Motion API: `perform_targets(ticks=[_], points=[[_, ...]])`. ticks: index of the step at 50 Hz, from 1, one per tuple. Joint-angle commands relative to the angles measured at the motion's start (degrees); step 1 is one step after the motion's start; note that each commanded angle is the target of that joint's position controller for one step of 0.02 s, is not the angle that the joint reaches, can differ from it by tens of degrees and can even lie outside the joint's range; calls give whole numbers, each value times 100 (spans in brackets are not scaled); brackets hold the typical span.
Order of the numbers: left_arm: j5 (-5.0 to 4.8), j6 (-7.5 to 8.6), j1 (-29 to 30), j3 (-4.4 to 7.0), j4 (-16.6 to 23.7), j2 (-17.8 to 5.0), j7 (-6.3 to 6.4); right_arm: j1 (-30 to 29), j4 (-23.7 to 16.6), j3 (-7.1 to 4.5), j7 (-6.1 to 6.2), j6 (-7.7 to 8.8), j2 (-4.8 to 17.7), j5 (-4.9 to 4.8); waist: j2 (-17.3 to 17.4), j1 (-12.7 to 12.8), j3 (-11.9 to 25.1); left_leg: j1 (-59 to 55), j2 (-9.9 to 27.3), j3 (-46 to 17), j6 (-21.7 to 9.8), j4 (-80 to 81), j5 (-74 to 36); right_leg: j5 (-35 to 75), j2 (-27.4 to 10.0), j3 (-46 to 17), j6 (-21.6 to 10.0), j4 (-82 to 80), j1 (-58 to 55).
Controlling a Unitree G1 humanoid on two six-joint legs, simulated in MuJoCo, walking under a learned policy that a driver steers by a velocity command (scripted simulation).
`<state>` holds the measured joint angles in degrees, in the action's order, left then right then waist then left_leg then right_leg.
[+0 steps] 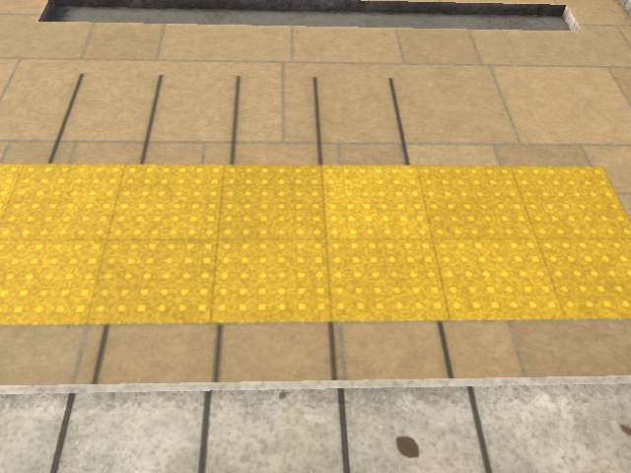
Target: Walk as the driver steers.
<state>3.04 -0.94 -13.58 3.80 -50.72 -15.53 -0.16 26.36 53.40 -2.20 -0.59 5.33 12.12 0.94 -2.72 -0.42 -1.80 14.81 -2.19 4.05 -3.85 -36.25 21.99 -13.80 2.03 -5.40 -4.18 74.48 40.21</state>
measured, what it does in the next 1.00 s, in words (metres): goes down: right foot 0.16 m lower, then left foot 0.16 m lower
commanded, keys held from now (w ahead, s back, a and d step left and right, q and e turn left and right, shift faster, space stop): w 1.00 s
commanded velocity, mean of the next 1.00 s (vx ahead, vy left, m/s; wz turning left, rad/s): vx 0.50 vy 0.00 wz -0.07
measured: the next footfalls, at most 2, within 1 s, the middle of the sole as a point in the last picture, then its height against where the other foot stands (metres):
right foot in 0.36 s outside the picture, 0.16 m lower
left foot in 0.96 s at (262, 429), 0.16 m lower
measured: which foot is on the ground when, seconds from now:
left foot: down 0.00-0.38, up 0.40-0.94, down 0.96-1.00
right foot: up 0.00-0.34, down 0.36-0.96, up 0.98-1.00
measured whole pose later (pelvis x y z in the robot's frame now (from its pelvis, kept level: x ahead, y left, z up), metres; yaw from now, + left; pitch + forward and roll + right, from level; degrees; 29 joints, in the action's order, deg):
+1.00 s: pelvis +0.58 +0.03 -0.29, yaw -2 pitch +0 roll -4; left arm 1.3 3.2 -28.2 2.2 -60.1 -12.3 2.7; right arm 2.7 52.0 -3.0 -2.5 3.2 12.4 1.5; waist 0.8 6.7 -1.2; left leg 18.8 2.9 1.3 -2.3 -25.6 6.4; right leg -49.8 1.0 -0.6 -4.0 88.1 12.9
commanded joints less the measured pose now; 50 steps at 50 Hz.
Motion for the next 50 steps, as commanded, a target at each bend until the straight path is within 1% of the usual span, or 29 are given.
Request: perform_targets(ticks=[1,2,3,4,6,9,15,17,18,19,20,21,22,23,24,25,27,29,31,32,35,37,39,43,45,47,48,49,50], points=[[28,-20,-402,-38,12,150,-147,291,-94,-62,13,70,542,-72,933,366,-9,214,1718,-1704,-953,1327,-3637,988,-125,-357,60,-951,33],[-5,-38,-498,-8,-133,77,-159,294,-39,-90,-16,45,657,14,1010,424,139,186,1712,-1612,-882,1152,-3632,1547,-90,-151,-43,-688,-71],[-34,-49,-127,5,-65,3,-174,346,-28,-71,-19,17,627,-33,867,361,-22,236,1626,-1553,-769,1216,-3581,1750,-93,-144,-121,-759,48],[-49,70,545,39,131,-107,-221,473,118,-33,23,62,412,-67,582,222,-311,-140,1302,-1436,-610,1018,-2394,2718,-188,-483,-202,-1613,606],[-17,178,1273,18,248,-91,-248,981,284,-9,116,65,473,-3,706,-157,-454,-669,1251,-1518,-612,881,-1992,3064,-74,-309,-253,-2184,1005],[-49,345,1846,-140,413,140,-318,718,219,24,194,80,547,18,433,-272,-373,272,1054,-1181,-589,628,-556,4593,-236,458,-97,-3579,-572],[-229,389,2014,-217,502,107,-150,1381,651,61,354,-249,430,235,736,-957,-949,-1002,922,-1074,-590,-799,-2342,3443,-621,518,54,-5702,-1103],[-184,398,713,-145,5,5,-45,1397,743,88,380,-385,431,279,273,-430,-344,-924,870,-922,-637,-2555,-3162,3260,-418,859,-68,-5910,-2481],[-77,395,-372,-68,-399,-111,-44,1331,771,91,349,-386,451,168,-39,82,74,-295,702,-693,-613,-3844,-2916,3567,-388,1097,-133,-6031,-3890],[-74,345,-1173,55,-675,-430,-77,1440,812,-31,307,-348,504,81,-621,354,614,1080,124,-334,-406,-5782,550,4282,-972,485,-238,-5381,-5573],[-92,351,-1799,95,-661,-752,-134,2008,683,-15,410,-302,297,-293,-1086,277,1945,3046,-53,-582,-145,-8019,3366,7600,-2397,-634,-941,-2702,-8025],[-363,322,-1962,186,-595,-912,-179,1496,314,-12,486,-245,657,-415,-876,818,2793,4293,83,-691,-62,-8483,2949,5643,-3000,-1749,-1795,-3327,-8647],[-319,278,-1747,172,-533,-823,-43,648,92,-9,471,-255,655,-287,-704,841,2080,4942,265,-418,18,-7962,2187,2815,-3017,-1995,-1979,-4612,-7557],[-244,271,-999,8,-360,-270,41,-39,20,-77,419,-306,757,-78,137,551,947,4498,503,-455,62,-6699,1222,1459,-2515,-1502,-1627,-5367,-5788],[-142,349,-906,7,-425,-332,77,-122,9,-107,357,-384,656,127,-151,359,320,3762,554,-681,74,-6289,1009,1999,-2622,-1686,-1749,-5381,-4344],[-99,461,-661,-102,-471,-51,63,-110,124,-150,306,-453,625,216,490,-43,-194,3061,758,-1106,95,-4783,32,2254,-2145,-1074,-1290,-5336,-3064],[-215,640,-492,-69,-541,-104,46,-120,246,-78,142,-554,84,208,150,-381,-470,2031,755,-880,315,-3070,-964,1830,-1441,-403,-1023,-5684,-1678],[-285,616,-768,-24,-688,-350,57,-83,306,-91,4,-606,46,281,-389,-410,-10,1511,723,-545,328,-2541,-1559,2318,-1382,-340,-1134,-5535,-1773],[-203,585,-851,-26,-612,-335,-21,-134,332,-117,-36,-652,127,174,-378,-423,102,1447,699,-456,224,-2662,-2367,2001,-1444,-412,-1144,-5409,-1806],[-235,634,-1265,-73,-845,-45,12,-929,78,-224,-67,-602,372,114,-125,-195,-224,2708,905,-960,147,-2216,-3379,716,-1392,-763,-1131,-5181,-2515],[-140,652,-1781,-84,-853,-176,98,-2091,-263,-276,-107,-449,490,202,71,250,-546,3949,837,-1319,105,-1603,-3520,-478,-1580,-1340,-1226,-4942,-3300],[-170,682,-1328,-109,-751,-166,121,-2197,-351,-245,-188,-385,430,186,278,91,-519,2563,781,-883,105,-689,-4812,-1155,-1248,-840,-1004,-4653,-2136],[-156,658,-1292,-110,-630,-314,150,-2431,-373,-200,-277,-370,346,167,297,290,-426,1729,618,-650,118,-396,-5121,-1440,-1099,-570,-785,-4379,-1695],[-12,538,-1831,-106,-760,-302,274,-3165,-708,-130,-212,-319,364,-62,-110,935,-1043,1892,783,-641,192,1200,-4367,-648,-1064,-548,-701,-3630,-2741],[46,416,-2116,-93,-896,-283,355,-2925,-590,-144,-188,-298,460,-48,-30,1000,-1017,1287,915,-672,119,1688,-3986,220,-1115,-497,-624,-3035,-2988],[4,357,-2053,-95,-952,-333,318,-1163,73,-232,-95,-271,615,64,441,217,-249,-481,611,-170,28,2123,-3919,1217,-787,-23,-622,-923,-3007],[-73,358,-2083,-66,-1020,-384,298,54,485,-347,-115,-274,870,112,739,-393,343,-2056,717,-208,31,1929,-4093,312,-466,206,-538,883,-2151],[-256,395,-2674,-7,-1143,-1,276,786,677,-373,-167,-277,1214,162,1901,-262,1230,-4115,1563,-761,-261,-387,-6471,-4087,269,538,-193,3693,-189],[-455,479,-2732,-20,-895,-215,355,1017,577,-372,-231,-323,1338,0,1780,-393,2008,-4920,2248,-1688,-531,-1086,-6916,-3900,79,125,-199,4664,1071]])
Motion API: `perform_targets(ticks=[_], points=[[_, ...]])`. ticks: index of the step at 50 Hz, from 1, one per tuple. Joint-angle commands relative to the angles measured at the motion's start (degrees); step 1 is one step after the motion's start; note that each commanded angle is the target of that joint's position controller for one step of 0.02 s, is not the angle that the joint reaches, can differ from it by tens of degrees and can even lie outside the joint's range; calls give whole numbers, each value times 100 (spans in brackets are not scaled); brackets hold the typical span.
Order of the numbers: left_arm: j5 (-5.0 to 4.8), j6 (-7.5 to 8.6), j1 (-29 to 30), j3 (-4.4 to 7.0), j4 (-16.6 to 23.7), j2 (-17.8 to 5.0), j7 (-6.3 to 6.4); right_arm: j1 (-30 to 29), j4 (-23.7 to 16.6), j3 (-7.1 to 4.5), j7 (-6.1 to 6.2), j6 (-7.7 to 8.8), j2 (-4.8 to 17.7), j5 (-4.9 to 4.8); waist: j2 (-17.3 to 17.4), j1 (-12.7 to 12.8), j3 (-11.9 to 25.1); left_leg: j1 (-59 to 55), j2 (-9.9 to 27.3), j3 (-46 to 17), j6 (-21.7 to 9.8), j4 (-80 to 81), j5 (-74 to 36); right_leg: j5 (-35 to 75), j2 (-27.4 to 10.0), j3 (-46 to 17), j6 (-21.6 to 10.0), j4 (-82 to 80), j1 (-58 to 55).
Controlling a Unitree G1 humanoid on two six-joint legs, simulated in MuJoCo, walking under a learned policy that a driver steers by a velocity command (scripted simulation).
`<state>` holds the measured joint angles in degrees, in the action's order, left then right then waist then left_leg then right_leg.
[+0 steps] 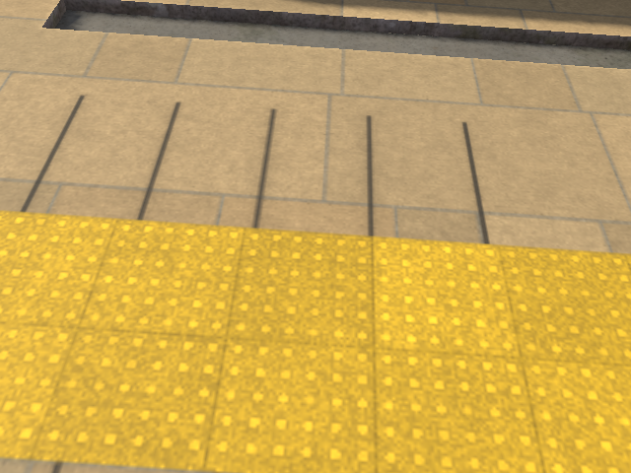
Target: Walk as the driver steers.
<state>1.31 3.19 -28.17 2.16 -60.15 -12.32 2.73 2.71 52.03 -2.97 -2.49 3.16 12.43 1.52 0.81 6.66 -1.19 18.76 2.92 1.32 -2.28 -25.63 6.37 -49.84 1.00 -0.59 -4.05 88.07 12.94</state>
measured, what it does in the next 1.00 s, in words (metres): goes down, turning left: right foot 0.16 m lower, then left foot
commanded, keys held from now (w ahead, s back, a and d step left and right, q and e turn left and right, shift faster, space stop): w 0.42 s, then w+q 0.06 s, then q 0.52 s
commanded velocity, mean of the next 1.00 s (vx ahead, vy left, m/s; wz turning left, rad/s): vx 0.35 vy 0.00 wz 0.22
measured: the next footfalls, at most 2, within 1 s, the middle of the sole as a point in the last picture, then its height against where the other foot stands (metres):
right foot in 0.56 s outside the picture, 0.16 m lower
left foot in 0.96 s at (299, 449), level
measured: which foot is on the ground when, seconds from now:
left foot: down 0.00-0.56, up 0.58-0.94, down 0.96-1.00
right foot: up 0.00-0.54, down 0.56-0.96, up 0.98-1.00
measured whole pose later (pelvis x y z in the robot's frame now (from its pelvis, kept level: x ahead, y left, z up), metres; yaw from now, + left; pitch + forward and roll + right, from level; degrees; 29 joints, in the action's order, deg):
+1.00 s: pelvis +0.50 -0.01 -0.19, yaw +15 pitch +0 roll -1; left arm 1.5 1.3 -16.8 3.9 -53.3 -13.9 0.6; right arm 6.5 45.7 -3.5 -2.2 1.2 13.0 1.8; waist -1.2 0.7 -2.1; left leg 27.8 -1.9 3.2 -5.3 -39.0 12.5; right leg -31.2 -5.6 11.8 0.8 50.4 15.6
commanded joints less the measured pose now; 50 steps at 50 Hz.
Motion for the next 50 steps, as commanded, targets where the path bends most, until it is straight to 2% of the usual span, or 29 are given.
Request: perform_targets(ticks=[1,2,3,4,5,7,9,11,13,14,17,23,25,27,28,29,30,31,32,33,34,35,37,39,43,46,48,49,50], points=[[-340,119,-431,114,467,-571,96,3429,669,-420,3,-175,1681,-190,1894,-1433,2293,-5116,2534,-2830,-1457,-645,-1786,412,235,-182,-115,3466,4820],[-78,24,653,148,518,-690,31,2728,508,-221,129,-247,869,-144,476,-1306,743,-3566,1620,-2278,-1011,298,-83,1367,-94,188,-108,2596,5061],[-33,-38,673,142,658,-533,-58,2221,352,-193,220,-152,907,-11,1109,-1070,414,-2522,2024,-2437,-1358,440,64,2150,-214,-131,-105,2055,4655],[117,-145,659,148,489,-532,-83,2047,311,-87,211,-64,596,90,452,-827,-75,-1325,1968,-2424,-1376,433,-731,2368,-446,-319,-105,1410,3987],[132,-210,720,150,469,-445,-137,1754,343,10,177,89,396,56,35,-515,-403,-372,1609,-1882,-1094,417,-937,3241,-532,-648,-85,83,3448],[135,-253,724,129,404,-229,-252,1661,365,-18,203,293,616,-34,193,-194,-513,422,1066,-1363,-1003,801,-855,4139,-643,-470,129,-1782,2739],[302,-314,1039,119,403,-153,-345,2101,528,-33,252,253,676,-65,411,-340,-202,11,1101,-1358,-1276,680,-1752,4544,-616,-173,295,-2410,2496],[201,-352,916,112,344,-153,-421,2249,494,-34,236,177,654,-8,506,-311,69,-300,1065,-1203,-1280,490,-1910,5236,-600,-32,201,-2473,2365],[89,-245,2058,206,724,-379,-475,2691,720,35,295,231,359,-72,174,-612,-394,-1281,889,-1416,-1209,358,-419,6156,-751,-430,77,-3352,3795],[132,-192,2523,217,824,-403,-511,2852,724,31,300,248,377,-23,175,-832,-552,-1459,892,-1537,-1222,336,2,6317,-734,-424,52,-3603,4037],[125,-26,3077,145,932,-246,-628,2676,612,25,366,296,431,28,-80,-1001,-468,-531,574,-1150,-1018,134,1294,7889,-587,6,92,-4902,2512],[-49,37,3911,84,1355,-290,-606,3238,759,22,448,221,406,188,199,-1708,-1116,-1359,496,-1365,-978,-970,528,7123,-663,-76,203,-6411,2491],[-69,106,3549,70,1213,-296,-542,3295,848,59,492,92,321,222,108,-1692,-947,-1580,297,-1241,-874,-1843,-89,7358,-748,-125,169,-7231,1718],[69,174,1913,137,599,-457,-462,3286,859,77,470,-7,330,164,-399,-1048,-271,-1182,18,-988,-769,-3761,-791,7870,-520,316,108,-7705,-170],[182,196,749,216,240,-694,-458,3295,857,59,443,-26,381,-31,-569,-501,275,-111,-248,-748,-634,-5058,143,8707,-733,375,121,-7469,-1988],[181,186,-110,295,23,-1049,-484,4018,995,-18,483,-37,145,-387,-1443,-514,1444,1841,-951,-278,-203,-7496,4687,12643,-1997,-371,-175,-5351,-4650],[38,127,-398,381,79,-1303,-543,3894,733,21,649,-22,388,-659,-1533,-259,2625,3220,-713,-320,-131,-9006,4981,13568,-3075,-1216,-785,-4387,-5945],[-86,79,-129,290,306,-930,-512,3406,729,-13,687,-20,530,-497,-778,-86,2548,3584,-390,-477,-151,-8531,4317,12319,-3056,-1213,-811,-4864,-5299],[5,42,374,282,421,-883,-379,2975,578,-3,638,-74,395,-381,-769,-214,2187,3906,-213,-278,-70,-8234,3867,10178,-3029,-1187,-1064,-5292,-4456],[122,53,944,254,699,-722,-220,2285,304,10,553,-184,337,-142,-731,-317,1784,3925,1,-223,-46,-7924,3182,7548,-2956,-1278,-1247,-5943,-3326],[68,70,937,169,744,-506,-162,1942,238,-67,476,-292,408,112,-481,-338,1188,3219,15,-103,-58,-7790,2801,7794,-2773,-1034,-1115,-6205,-1843],[21,92,1219,145,743,-563,-143,1789,79,-107,397,-350,368,149,-442,-644,727,2794,125,-281,4,-6670,1864,7091,-2566,-619,-885,-6631,-829],[-10,148,1664,126,765,-566,-96,1514,-186,-42,230,-418,-25,92,-683,-1033,-14,1801,91,-247,186,-4516,639,6568,-1911,178,-633,-7213,817],[-50,213,1854,90,813,-448,-113,1717,-162,14,107,-317,-214,33,-1029,-1206,247,889,-41,-16,120,-2908,-439,7123,-1598,729,-477,-7005,906],[-149,180,1655,193,857,-619,-171,1348,-374,-7,19,-335,-23,21,-868,-1087,399,201,-172,215,-71,-1843,-659,6735,-1842,852,-357,-6681,550],[-57,-3,1250,286,814,-801,-157,934,-644,-69,-20,-315,191,88,-648,-913,57,103,-246,282,-268,-1318,211,5986,-1975,859,-183,-6077,287],[70,-112,659,347,747,-872,-191,1375,-583,-189,23,-131,547,127,236,-981,354,-653,-222,-101,-435,-401,-771,5254,-1535,1169,160,-4359,235],[89,-189,124,282,1001,-508,-235,1447,-716,-348,72,-90,1320,127,1790,-680,828,-1582,1506,-2244,-1191,-490,-4014,1778,-721,1491,495,-2361,1358],[42,-340,620,249,1245,-593,-238,1912,-694,-397,92,-213,1416,-194,1380,-1081,1511,-2058,1961,-3551,-1970,63,-3456,674,4,532,538,-1472,2228]])
Over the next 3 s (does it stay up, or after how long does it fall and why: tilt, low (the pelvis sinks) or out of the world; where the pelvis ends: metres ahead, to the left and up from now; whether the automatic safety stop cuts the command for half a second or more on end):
stays up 0.96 0.18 -0.17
